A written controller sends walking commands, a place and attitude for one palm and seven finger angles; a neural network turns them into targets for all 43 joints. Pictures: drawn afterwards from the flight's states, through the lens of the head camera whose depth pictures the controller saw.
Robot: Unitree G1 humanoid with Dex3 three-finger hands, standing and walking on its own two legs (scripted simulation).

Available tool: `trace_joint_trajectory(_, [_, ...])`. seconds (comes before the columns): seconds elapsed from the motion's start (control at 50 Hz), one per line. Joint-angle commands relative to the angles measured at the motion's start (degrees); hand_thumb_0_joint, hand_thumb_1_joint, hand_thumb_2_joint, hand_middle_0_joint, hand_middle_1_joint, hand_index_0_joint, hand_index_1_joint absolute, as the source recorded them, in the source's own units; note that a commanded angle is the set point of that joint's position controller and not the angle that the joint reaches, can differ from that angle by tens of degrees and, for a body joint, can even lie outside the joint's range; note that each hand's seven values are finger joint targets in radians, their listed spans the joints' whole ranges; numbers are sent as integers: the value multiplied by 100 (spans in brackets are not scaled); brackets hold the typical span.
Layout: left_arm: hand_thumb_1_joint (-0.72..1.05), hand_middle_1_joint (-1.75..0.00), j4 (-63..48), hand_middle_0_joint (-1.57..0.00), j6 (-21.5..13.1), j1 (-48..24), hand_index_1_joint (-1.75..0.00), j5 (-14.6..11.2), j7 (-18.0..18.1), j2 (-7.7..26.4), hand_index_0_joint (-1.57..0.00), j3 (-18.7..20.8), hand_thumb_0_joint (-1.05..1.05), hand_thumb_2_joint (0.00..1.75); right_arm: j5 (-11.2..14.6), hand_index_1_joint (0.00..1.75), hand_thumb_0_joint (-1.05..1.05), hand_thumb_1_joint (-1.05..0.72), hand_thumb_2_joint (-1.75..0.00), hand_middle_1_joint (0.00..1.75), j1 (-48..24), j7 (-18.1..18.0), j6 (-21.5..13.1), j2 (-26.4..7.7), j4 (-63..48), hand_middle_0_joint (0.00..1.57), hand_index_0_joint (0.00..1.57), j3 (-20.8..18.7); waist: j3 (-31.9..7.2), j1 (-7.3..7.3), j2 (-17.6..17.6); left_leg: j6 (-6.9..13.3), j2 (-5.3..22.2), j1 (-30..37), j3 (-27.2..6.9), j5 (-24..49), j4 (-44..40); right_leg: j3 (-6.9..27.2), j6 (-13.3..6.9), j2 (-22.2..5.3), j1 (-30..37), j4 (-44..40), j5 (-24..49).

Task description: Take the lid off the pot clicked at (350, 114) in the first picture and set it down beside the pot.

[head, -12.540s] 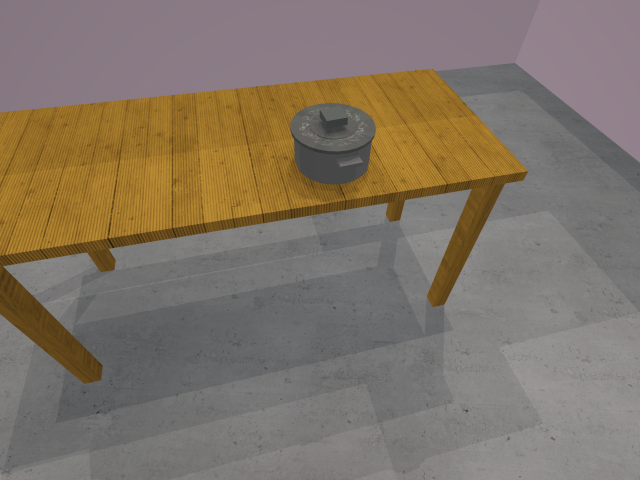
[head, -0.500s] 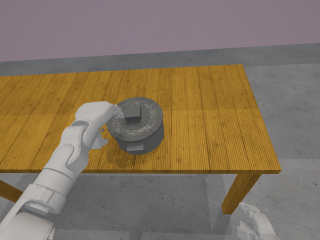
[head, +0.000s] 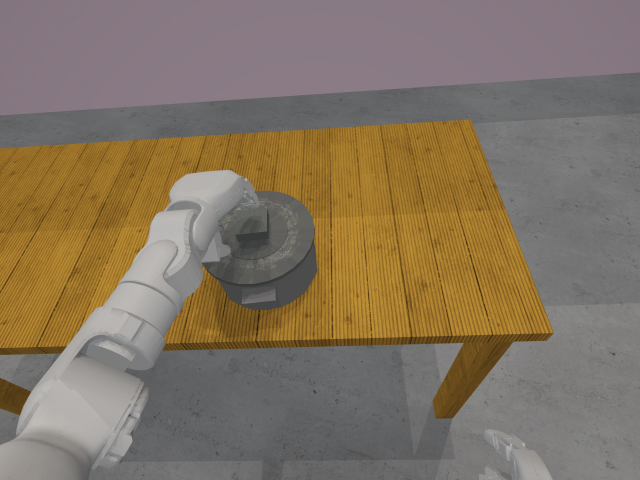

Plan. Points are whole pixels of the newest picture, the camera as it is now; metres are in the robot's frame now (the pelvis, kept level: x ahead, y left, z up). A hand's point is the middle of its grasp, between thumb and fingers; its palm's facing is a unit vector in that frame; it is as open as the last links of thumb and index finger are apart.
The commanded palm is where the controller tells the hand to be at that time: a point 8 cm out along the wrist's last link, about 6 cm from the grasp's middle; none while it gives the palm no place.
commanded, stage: move the open hand above the knob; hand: left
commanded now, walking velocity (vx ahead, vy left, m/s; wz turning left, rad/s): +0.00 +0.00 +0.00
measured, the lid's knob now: (252, 224) +0.49 +0.13 +0.00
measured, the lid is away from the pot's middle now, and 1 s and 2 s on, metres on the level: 0.00 0.00 0.00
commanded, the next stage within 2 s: lower the open fingers around the knob in 0.94 s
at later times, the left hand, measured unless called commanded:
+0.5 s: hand (239, 205) +0.46 +0.13 +0.08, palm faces -0.31 -0.06 -0.95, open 10.0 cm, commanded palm +0.45 +0.13 +0.14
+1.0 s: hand (242, 207) +0.46 +0.12 +0.08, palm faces -0.32 -0.06 -0.95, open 10.0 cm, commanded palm +0.44 +0.13 +0.14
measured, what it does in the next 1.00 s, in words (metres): stands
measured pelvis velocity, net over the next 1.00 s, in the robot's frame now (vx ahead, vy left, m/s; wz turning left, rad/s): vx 0.00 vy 0.01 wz -0.01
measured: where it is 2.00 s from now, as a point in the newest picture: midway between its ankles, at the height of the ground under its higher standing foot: outside the picture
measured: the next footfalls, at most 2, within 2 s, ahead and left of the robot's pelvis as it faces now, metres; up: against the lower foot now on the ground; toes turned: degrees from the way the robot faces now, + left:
none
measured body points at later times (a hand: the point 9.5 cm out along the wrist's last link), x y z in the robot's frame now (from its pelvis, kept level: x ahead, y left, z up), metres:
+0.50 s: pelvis +0.00 +0.01 +0.00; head +0.05 -0.03 +0.44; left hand +0.47 +0.13 +0.13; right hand +0.09 -0.25 -0.15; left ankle -0.01 +0.10 -0.74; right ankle -0.02 -0.12 -0.74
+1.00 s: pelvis +0.00 +0.01 +0.00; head +0.05 -0.03 +0.44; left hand +0.47 +0.12 +0.13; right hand +0.12 -0.24 -0.14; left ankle -0.01 +0.10 -0.74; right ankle -0.02 -0.12 -0.74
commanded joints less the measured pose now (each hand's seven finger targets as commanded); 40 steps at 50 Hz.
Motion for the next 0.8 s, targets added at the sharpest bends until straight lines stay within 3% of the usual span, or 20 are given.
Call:
trace_joint_trajectory(0.0, [-24, -8, -795, -82, -16, -3093, -8, 131, 288, 1080, -82, 588, 0, 131, -16, 30, 0, -90, -90, 30, -233, -40, -202, -573, -636, 20, 20, -203, -2460, -133, -578, 130, -36, 1203, -236, 2224, 65, 59, -196, 154, 674, -75, 2567])
trace_joint_trajectory(0.06, [-24, -8, -415, -82, -32, -3139, -8, 146, 311, 1033, -82, 618, 0, 131, -29, 30, 0, -90, -90, 30, -139, -40, -186, -590, -567, 20, 20, -206, -2486, -127, -760, 122, -27, 1085, -223, 2324, 88, 47, -187, 148, 674, -34, 2694])
trace_joint_trajectory(0.12, [-24, -8, -242, -82, -3, -3506, -8, 172, 345, 663, -82, 329, 0, 131, -27, 30, 0, -90, -90, 30, -87, -9, -149, -571, -484, 20, 20, -241, -2401, -215, -571, 97, 10, 1159, -232, 2292, 99, 8, -199, 169, 360, -39, 2477])
trace_joint_trajectory(0.18, [-24, -8, 59, -82, 5, -3828, -8, 170, 387, 878, -82, 520, 0, 131, -53, 30, 0, -90, -90, 30, 3, -43, -131, -614, -413, 20, 20, -241, -2520, -218, -736, 107, 5, 1056, -224, 2183, 93, 21, -196, 168, 418, -28, 2475])
trace_joint_trajectory(0.2, [-24, -8, 317, -82, 22, -3834, -8, 182, 398, 808, -82, 468, 0, 131, -46, 30, 0, -90, -90, 30, 18, -64, -127, -600, -392, 20, 20, -244, -2449, -251, -795, 113, -3, 982, -198, 2035, 80, 18, -190, 175, 374, -49, 2372])
trace_joint_trajectory(0.22, [-24, -8, 338, -82, 11, -4062, -8, 221, 421, 873, -82, 500, 0, 131, -41, 30, 0, -90, -90, 30, 71, -76, -127, -620, -332, 20, 20, -242, -2436, -273, -707, 106, 15, 988, -197, 2087, 86, 20, -204, 174, 308, -33, 2403])
trace_joint_trajectory(0.26, [-24, -8, 177, -82, -35, -4011, -8, 230, 446, 875, -82, 549, 0, 131, -82, 30, 0, -90, -90, 30, 67, -69, -161, -603, -418, 20, 20, -260, -2812, -196, -538, 99, 8, 1168, -241, 2341, 113, 42, -207, 158, 431, 5, 2509])
trace_joint_trajectory(0.34, [-24, -8, 495, -82, -41, -3655, -8, 234, 497, 1059, -82, 789, 0, 131, -73, 30, 0, -90, -90, 30, 106, -64, -158, -607, -437, 20, 20, -250, -2753, -126, -925, 127, 16, 881, -183, 2379, 105, 73, -195, 163, 639, -15, 2737])
trace_joint_trajectory(0.42, [-24, -8, 81, -82, 1, -3817, -8, 258, 500, 753, -82, 485, 0, 131, -69, 30, 0, -90, -90, 30, 89, -17, -166, -589, -479, 20, 20, -296, -2813, -186, -528, 108, 66, 1250, -248, 2582, 107, 25, -193, 178, 390, -31, 2558])
trace_joint_trajectory(0.46, [-24, -8, 247, -82, 30, -3635, -8, 203, 501, 906, -82, 637, 0, 131, -64, 30, 0, -90, -90, 30, 128, -22, -163, -623, -448, 20, 20, -297, -2653, -185, -657, 130, 55, 1142, -212, 2507, 125, 44, -188, 190, 401, -73, 2592])
trace_joint_trajectory(0.5, [-24, -8, 449, -82, 64, -3691, -8, 209, 493, 849, -82, 545, 0, 131, -40, 30, 0, -90, -90, 30, 133, -46, -144, -624, -404, 20, 20, -282, -2455, -222, -834, 135, 39, 942, -145, 2040, 45, 25, -179, 198, 373, -116, 2389])
trace_joint_trajectory(0.56, [-24, -8, -202, -82, -13, -3986, -8, 212, 480, 1046, -82, 651, 0, 131, -61, 30, 0, -90, -90, 30, 60, -80, -188, -616, -486, 20, 20, -303, -2856, -180, -539, 163, 8, 1185, -180, 2229, 68, 89, -200, 163, 584, -105, 2575])
trace_joint_trajectory(0.58, [-24, -8, -190, -82, -22, -3931, -8, 224, 476, 987, -82, 587, 0, 131, -52, 30, 0, -90, -90, 30, 67, -80, -193, -596, -474, 20, 20, -294, -2823, -205, -462, 148, 27, 1302, -205, 2331, 78, 69, -201, 175, 482, -105, 2532])
trace_joint_trajectory(0.62, [-24, -8, 249, -82, 12, -3555, -8, 207, 468, 884, -82, 557, 0, 131, -27, 30, 0, -90, -90, 30, 90, -80, -189, -597, -437, 20, 20, -273, -2504, -199, -691, 128, 36, 1124, -199, 2192, 50, 31, -191, 198, 387, -133, 2371])
trace_joint_trajectory(0.66, [-24, -8, 440, -82, 50, -3683, -8, 175, 429, 555, -82, 299, 0, 131, -16, 30, 0, -90, -90, 30, 96, -74, -157, -604, -372, 20, 20, -278, -2267, -274, -718, 117, 57, 1036, -194, 1967, -3, 4, -197, 205, 176, -160, 2150])
trace_joint_trajectory(0.7, [-24, -8, 105, -82, 24, -4088, -8, 132, 417, 507, -82, 228, 0, 131, -32, 30, 0, -90, -90, 30, 51, -79, -165, -600, -394, 20, 20, -296, -2415, -295, -608, 125, 42, 1191, -217, 1908, 7, 15, -203, 192, 166, -173, 2092])
trace_joint_trajectory(0.76, [-24, -8, -30, -82, -61, -4183, -8, 179, 427, 828, -82, 474, 0, 131, -62, 30, 0, -90, -90, 30, 58, -110, -179, -605, -385, 20, 20, -284, -2736, -248, -554, 116, 36, 1314, -252, 2149, 62, 41, -213, 180, 324, -104, 2295])
trace_joint_trajectory(0.78, [-24, -8, 94, -82, -52, -4129, -8, 191, 432, 586, -82, 283, 0, 131, -56, 30, 0, -90, -90, 30, 56, -110, -174, -565, -375, 20, 20, -273, -2659, -278, -557, 110, 28, 1318, -244, 2156, 66, 20, -209, 187, 242, -105, 2266])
